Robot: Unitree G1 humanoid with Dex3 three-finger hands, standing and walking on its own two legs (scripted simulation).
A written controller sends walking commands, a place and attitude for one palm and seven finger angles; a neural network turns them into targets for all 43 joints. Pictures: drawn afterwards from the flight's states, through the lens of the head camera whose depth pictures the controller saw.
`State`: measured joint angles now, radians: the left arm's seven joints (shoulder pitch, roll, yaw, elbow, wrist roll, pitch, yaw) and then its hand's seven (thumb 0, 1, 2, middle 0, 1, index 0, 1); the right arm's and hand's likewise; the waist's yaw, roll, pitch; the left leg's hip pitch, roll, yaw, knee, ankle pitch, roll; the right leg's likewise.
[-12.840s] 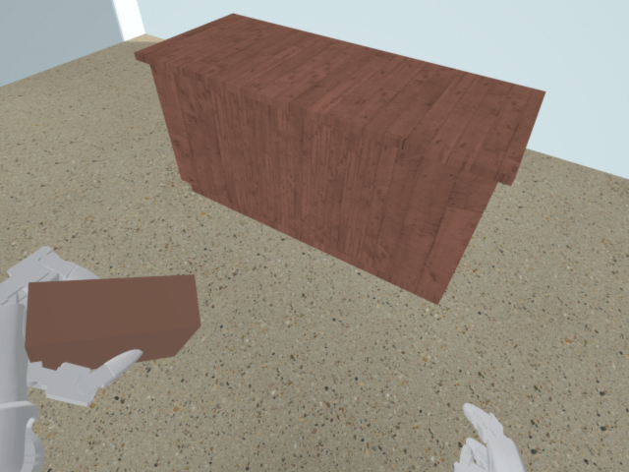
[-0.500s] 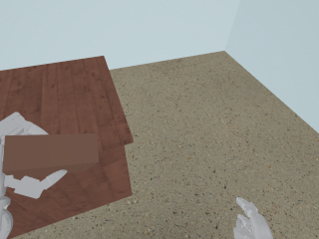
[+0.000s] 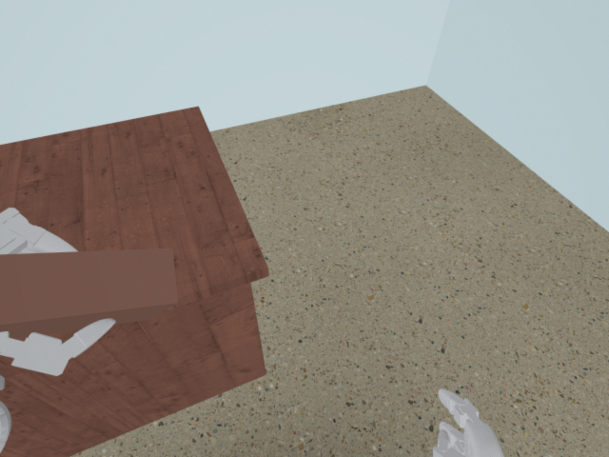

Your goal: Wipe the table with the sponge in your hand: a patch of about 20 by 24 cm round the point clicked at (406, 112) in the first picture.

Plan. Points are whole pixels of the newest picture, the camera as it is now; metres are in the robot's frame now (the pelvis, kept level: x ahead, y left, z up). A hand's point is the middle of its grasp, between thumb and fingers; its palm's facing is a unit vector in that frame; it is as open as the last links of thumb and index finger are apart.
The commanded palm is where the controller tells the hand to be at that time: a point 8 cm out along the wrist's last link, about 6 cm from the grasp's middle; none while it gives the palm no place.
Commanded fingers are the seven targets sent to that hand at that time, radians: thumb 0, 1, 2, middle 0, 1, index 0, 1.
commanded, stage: shuffle to correct the standing spot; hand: left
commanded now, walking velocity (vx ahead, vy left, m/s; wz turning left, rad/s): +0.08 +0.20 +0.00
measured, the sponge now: (113, 292) +0.24 +0.21 +0.16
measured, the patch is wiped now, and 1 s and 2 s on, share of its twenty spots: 0.00 0.00 0.00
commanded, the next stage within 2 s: come to a stop and stand still in 1.62 s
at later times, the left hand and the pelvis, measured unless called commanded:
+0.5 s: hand out of the picture +0.23 +0.33 +0.19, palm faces +0.42 -0.79 -0.44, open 9.5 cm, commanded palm +0.17 +0.38 +0.20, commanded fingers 0.00 0.10 1.30 -1.20 -1.60 -1.20 -1.60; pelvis +0.01 +0.09 +0.00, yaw +2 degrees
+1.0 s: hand out of the picture +0.22 +0.44 +0.20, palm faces +0.42 -0.80 -0.44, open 9.5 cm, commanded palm +0.17 +0.47 +0.20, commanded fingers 0.00 0.10 1.30 -1.20 -1.60 -1.20 -1.60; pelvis +0.01 +0.19 +0.01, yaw +1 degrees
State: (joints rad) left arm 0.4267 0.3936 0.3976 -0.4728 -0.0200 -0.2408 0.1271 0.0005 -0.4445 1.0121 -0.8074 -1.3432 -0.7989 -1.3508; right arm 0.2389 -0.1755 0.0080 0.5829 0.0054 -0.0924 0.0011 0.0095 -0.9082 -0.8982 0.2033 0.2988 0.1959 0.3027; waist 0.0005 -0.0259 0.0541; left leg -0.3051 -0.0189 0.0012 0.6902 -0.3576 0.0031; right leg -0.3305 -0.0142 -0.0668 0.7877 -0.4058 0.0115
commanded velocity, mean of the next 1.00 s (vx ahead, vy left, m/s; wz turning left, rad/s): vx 0.11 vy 0.16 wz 0.00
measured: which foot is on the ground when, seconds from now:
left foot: down 0.00-0.02, up 0.04-0.30, down 0.32-0.96, up 0.98-1.00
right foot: up 0.00-0.00, down 0.02-0.70, up 0.72-0.92, down 0.94-1.00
